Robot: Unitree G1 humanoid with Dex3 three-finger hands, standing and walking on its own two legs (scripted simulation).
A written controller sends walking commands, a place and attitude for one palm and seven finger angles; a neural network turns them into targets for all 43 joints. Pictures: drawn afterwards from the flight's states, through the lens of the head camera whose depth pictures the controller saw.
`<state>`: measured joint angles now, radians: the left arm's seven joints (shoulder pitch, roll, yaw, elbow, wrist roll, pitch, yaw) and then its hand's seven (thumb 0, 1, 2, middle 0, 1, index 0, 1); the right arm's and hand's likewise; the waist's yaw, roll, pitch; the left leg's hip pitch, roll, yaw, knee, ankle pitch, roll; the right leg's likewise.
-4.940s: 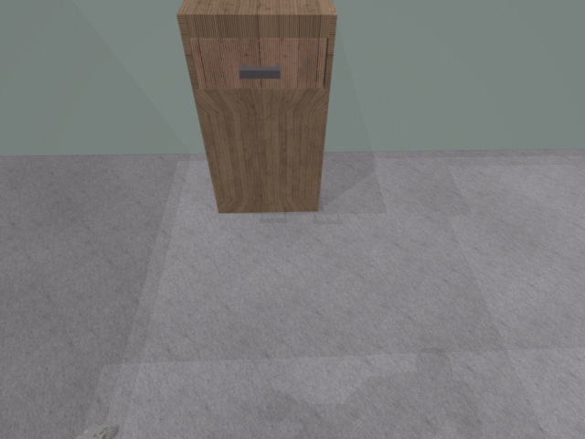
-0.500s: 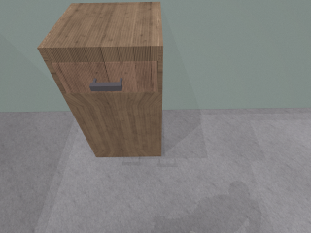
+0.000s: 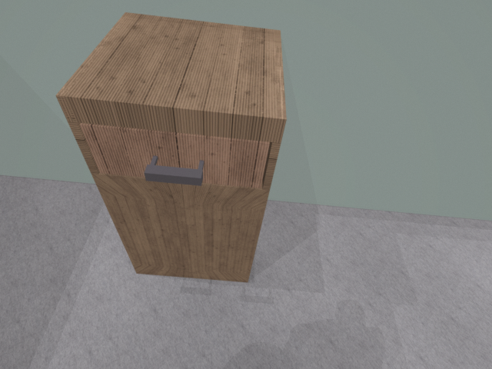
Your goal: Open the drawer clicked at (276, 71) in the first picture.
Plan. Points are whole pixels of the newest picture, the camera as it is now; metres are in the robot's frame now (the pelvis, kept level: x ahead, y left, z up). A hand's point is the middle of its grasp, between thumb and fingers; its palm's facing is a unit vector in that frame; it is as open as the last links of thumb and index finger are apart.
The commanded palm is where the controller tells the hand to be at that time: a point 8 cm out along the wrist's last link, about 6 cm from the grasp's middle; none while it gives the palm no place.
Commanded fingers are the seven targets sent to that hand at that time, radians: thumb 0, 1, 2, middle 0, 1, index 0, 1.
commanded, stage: come to a stop and stand still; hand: left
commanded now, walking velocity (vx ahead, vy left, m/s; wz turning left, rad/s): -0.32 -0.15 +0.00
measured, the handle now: (176, 168) +0.53 +0.22 -0.05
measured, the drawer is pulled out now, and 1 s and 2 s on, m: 0.00 0.00 0.00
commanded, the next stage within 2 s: look again from close up in 0.92 s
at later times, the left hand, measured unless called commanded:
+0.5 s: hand out of the picture +0.03 +0.11 -0.15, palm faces +0.00 -0.96 -0.27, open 7.3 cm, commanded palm none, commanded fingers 0.00 0.90 0.90 -0.20 -0.30 -0.20 -0.30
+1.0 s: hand out of the picture -0.05 +0.05 -0.16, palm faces +0.06 -0.98 -0.18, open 7.3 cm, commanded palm none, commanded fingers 0.00 0.90 0.90 -0.20 -0.30 -0.20 -0.30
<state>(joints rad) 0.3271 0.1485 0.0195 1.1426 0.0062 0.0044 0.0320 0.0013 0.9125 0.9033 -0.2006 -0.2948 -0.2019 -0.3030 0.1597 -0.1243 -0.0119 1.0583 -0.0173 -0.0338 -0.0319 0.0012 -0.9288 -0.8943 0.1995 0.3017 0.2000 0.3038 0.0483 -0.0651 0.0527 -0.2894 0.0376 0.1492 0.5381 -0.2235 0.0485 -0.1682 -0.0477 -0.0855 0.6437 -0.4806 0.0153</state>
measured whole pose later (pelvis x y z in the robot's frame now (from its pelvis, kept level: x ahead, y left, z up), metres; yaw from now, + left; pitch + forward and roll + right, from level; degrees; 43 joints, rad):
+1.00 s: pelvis -0.04 -0.11 +0.01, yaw +0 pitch -1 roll +0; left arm 0.29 0.12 0.01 1.15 0.00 0.00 0.03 0.00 0.92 0.90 -0.20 -0.29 -0.20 -0.30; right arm 0.30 -0.13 0.00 1.14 -0.02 0.01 -0.04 0.00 -0.91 -0.89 0.20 0.30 0.20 0.30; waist 0.01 0.03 0.03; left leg -0.12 0.07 0.01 0.39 -0.25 -0.05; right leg -0.17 0.06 -0.10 0.38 -0.20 -0.09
